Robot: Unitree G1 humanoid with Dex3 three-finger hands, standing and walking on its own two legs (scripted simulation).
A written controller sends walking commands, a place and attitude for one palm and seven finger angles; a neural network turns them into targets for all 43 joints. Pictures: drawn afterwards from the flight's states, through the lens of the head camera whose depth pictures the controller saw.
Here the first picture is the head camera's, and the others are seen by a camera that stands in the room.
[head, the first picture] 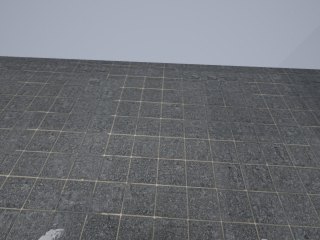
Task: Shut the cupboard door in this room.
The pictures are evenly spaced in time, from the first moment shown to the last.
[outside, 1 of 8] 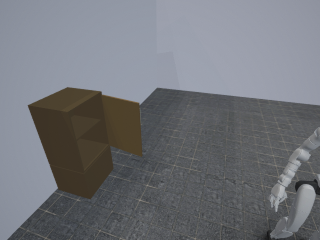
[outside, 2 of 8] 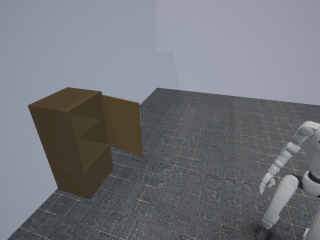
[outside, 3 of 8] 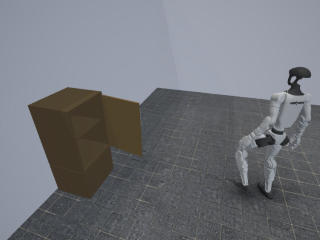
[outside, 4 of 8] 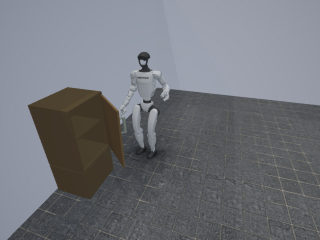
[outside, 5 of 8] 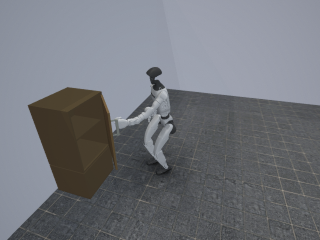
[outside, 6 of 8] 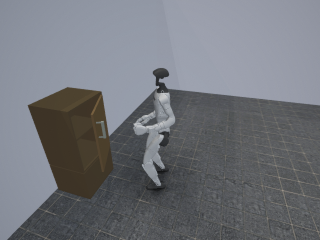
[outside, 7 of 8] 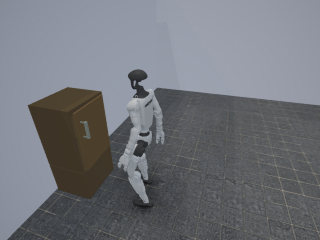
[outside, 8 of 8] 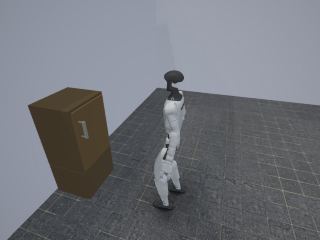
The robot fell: no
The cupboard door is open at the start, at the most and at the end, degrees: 80 80 0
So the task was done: yes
